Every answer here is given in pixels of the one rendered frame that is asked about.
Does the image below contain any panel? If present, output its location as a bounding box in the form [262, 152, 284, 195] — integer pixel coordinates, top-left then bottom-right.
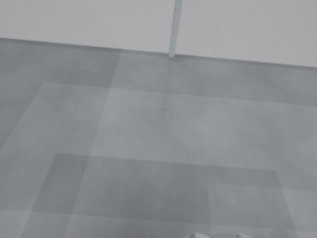
[168, 0, 183, 58]

